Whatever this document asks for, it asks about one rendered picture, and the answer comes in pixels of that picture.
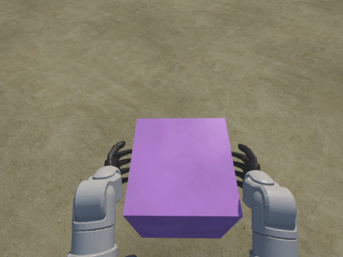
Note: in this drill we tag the left robot forearm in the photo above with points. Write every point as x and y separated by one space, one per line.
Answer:
94 214

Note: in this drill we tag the robot right hand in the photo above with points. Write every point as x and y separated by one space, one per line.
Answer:
250 162

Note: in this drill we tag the right robot forearm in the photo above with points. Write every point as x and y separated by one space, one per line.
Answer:
273 216

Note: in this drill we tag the carton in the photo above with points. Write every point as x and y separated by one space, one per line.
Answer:
182 181

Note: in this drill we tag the robot left hand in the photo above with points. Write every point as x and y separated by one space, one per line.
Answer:
114 156

